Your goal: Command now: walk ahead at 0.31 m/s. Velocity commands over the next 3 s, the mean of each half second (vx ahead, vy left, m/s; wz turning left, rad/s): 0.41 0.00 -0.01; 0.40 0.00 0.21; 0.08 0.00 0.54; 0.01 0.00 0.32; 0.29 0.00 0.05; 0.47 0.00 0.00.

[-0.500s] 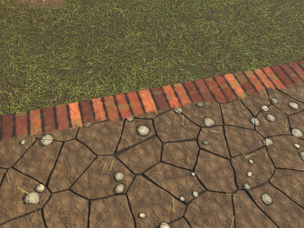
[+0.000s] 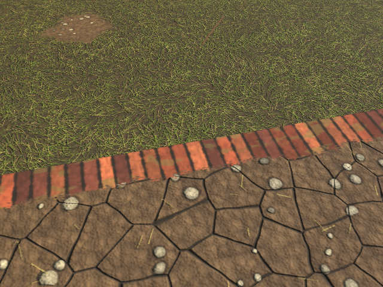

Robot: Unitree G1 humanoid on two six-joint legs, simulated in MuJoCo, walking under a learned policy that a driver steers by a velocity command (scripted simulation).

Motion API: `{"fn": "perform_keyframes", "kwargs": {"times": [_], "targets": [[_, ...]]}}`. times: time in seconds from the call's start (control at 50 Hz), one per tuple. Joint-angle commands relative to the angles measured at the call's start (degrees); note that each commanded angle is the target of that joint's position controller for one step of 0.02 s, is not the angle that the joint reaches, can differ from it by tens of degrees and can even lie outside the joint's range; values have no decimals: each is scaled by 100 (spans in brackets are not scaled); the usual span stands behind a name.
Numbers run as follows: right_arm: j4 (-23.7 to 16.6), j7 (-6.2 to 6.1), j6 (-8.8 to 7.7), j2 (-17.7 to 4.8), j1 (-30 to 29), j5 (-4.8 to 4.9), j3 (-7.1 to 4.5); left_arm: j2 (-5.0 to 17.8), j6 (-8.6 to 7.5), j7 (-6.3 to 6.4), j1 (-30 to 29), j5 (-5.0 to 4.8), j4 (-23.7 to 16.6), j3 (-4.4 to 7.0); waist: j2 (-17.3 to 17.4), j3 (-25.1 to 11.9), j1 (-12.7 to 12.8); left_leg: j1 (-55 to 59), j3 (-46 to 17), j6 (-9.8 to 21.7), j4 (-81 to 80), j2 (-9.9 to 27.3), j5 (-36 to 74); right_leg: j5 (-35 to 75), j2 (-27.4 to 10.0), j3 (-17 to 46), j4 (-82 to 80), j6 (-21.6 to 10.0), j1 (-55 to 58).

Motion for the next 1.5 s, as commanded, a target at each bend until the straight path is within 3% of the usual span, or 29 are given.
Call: {"fn": "perform_keyframes", "kwargs": {"times": [0.02,0.06,0.08,0.1,0.12,0.16,0.28,0.46,0.52,0.56,0.58,0.6,0.62,0.64,0.68,0.72,0.84,0.94,1.04,1.06,1.08,1.1,1.12,1.14,1.18,1.22,1.28,1.36,1.5], "targets": [[-483,38,-232,-403,-449,60,-124,881,-180,-9,-137,-20,-178,217,-551,849,-70,-293,63,75,-545,123,196,-971,-1520,1337,-986,-956,-546],[-102,7,-269,-348,549,72,-180,826,-196,-27,-343,-39,-223,214,-218,631,-538,1594,294,70,-1414,-237,631,-633,-1123,831,-198,-723,-1600],[101,-59,-323,-623,1231,26,-277,602,-242,-52,-421,8,-299,145,472,397,-805,2550,-549,146,-1921,297,117,-364,-710,331,1005,-530,-2257],[202,-97,-347,-1295,1931,16,-429,91,-294,-114,-477,-32,-555,3,1980,47,-941,3208,-3186,631,-3088,1822,-1693,-1051,96,-529,2946,-227,-3371],[305,-74,-285,-1084,1820,44,-374,582,-272,-131,-615,116,-584,116,1356,408,-701,2609,-3990,879,-3333,2199,-2052,-1404,-10,-171,3921,-310,-3736],[-49,-25,-330,-678,731,39,-262,461,-289,-245,-604,72,-481,92,344,899,-187,1795,-2923,745,-3313,1779,-1317,-354,-563,21,4288,-377,-3672],[268,-77,-494,-387,1201,116,-117,304,-163,-318,-896,112,-494,68,449,573,-109,2170,-1063,536,-3126,1100,2733,661,-716,-521,4101,-6,-3772],[560,-160,-500,-335,1462,76,-49,95,-164,-292,-2512,11,-1187,-80,579,931,-317,2103,-484,587,-3160,1034,4377,1389,-372,-1045,1689,-42,-3197],[569,-191,-514,-454,1147,71,-84,299,-217,-197,-1888,17,-1086,17,604,560,75,2443,-348,504,-2346,1155,6194,1037,-84,-1058,1387,-377,-2255],[539,-197,-455,-549,931,69,-118,523,-300,-101,-294,22,-569,171,510,-252,730,2292,-196,380,-487,1010,6459,1035,105,-1008,883,-611,-614],[436,-168,-451,-431,954,102,-78,852,-334,-32,561,149,-370,292,189,-780,999,1269,-87,331,999,793,4827,361,-729,-104,748,-843,719],[331,-90,-433,276,1646,245,40,1385,-324,-24,909,292,-368,429,-1042,-1480,573,-787,132,104,3380,-228,309,-213,-2552,2827,426,-1669,2266],[384,-101,-414,-310,1387,145,-121,1134,-253,-107,547,21,-372,413,-474,-1435,600,-1504,-558,207,4086,-408,-602,-922,-2574,3941,-418,-1833,1949],[153,-98,-427,-411,790,105,-169,858,-257,-117,-185,-66,-492,340,-337,-381,300,-1844,-598,268,3932,-3,-21,-1178,-2376,2912,-623,-1600,1028],[128,-64,-408,-234,456,87,-167,284,-380,-132,-646,-15,-521,197,35,327,-6,-1330,-603,270,3287,352,512,-116,-1935,1640,-1021,-1180,-365],[210,6,-236,20,683,-10,-142,64,-493,-88,-473,3,-350,114,-76,386,-257,-784,-613,167,2899,459,609,636,-1664,830,-1182,-905,-956],[-176,51,-68,36,-228,27,-174,259,-620,-32,7,-12,-210,103,-162,636,-309,-1405,-214,-45,1834,427,1559,3986,-1374,-745,-964,-570,-834],[-479,64,-87,219,-1051,55,-58,320,-489,110,312,-56,-184,71,-436,400,3,-962,427,-22,126,114,2372,4856,-1252,-1378,-363,-322,-283],[-406,3,-136,-92,-362,-70,-182,500,-303,264,223,-29,-253,183,-570,-2,-249,-215,566,360,-479,-318,1299,5742,-1575,-1409,1360,-358,293],[-294,-12,-201,-180,75,-94,-244,540,-259,259,130,-37,-306,212,-437,-216,-457,266,490,495,-995,-391,1557,5258,-1527,-1448,2253,-297,199],[-253,-50,-281,-499,511,-123,-356,637,-243,228,91,-69,-403,262,45,-528,-741,1094,-164,766,-1518,73,3331,3701,-1261,-1544,3689,-56,-414],[-343,-106,-262,-1174,382,-57,-536,80,-224,177,546,-41,-670,170,1269,-991,-241,2472,-2040,1569,-791,1778,7478,-1757,-291,-1547,5516,214,-2117],[-406,-103,-136,-1244,599,200,-599,223,-127,151,559,-42,-743,190,972,-1768,-447,2825,-3233,2426,-1308,2255,6789,-2175,39,-442,6351,307,-2823],[-562,-138,-27,-1042,165,228,-575,302,-81,141,247,7,-805,201,372,-1188,-361,2160,-2974,2329,-1696,2126,5150,-1767,-296,-185,6348,336,-3089],[-670,-194,88,-499,-424,154,-431,359,-57,144,-415,50,-978,247,-77,-37,-154,876,-2362,1740,-2222,1480,3631,-1071,-543,-142,5501,397,-3150],[-709,-208,94,-407,-494,112,-415,275,111,150,-273,133,-990,250,92,-95,-7,436,-1926,1414,-2314,1048,3360,-737,-528,-171,4980,456,-2689],[-781,-157,37,-650,-452,62,-491,154,241,149,-259,78,-1076,228,204,-371,37,452,-1833,1220,-2253,816,3318,-560,-439,-167,4520,530,-2595],[-880,-155,137,-797,-345,63,-555,307,340,166,-776,66,-1345,256,568,-365,-154,550,-2241,984,-2474,672,1384,-459,-413,-63,3861,615,-2822],[-1022,-129,244,-890,-286,11,-634,376,274,197,-1114,-26,-1625,225,742,-245,-311,654,-2990,889,-2557,674,441,-704,-167,41,2843,490,-2516]]}}
Next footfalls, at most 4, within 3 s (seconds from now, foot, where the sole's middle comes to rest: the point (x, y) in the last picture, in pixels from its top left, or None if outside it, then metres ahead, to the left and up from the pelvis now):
0.58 right None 0.43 -0.03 -0.78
1.08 left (162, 265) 0.63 0.12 -0.78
1.64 right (214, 265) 0.64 -0.06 -0.78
2.02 left None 0.49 0.09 -0.78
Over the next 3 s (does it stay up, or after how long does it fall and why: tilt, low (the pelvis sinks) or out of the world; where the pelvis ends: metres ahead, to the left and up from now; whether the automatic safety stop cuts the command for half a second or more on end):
stays up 0.86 0.20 -0.01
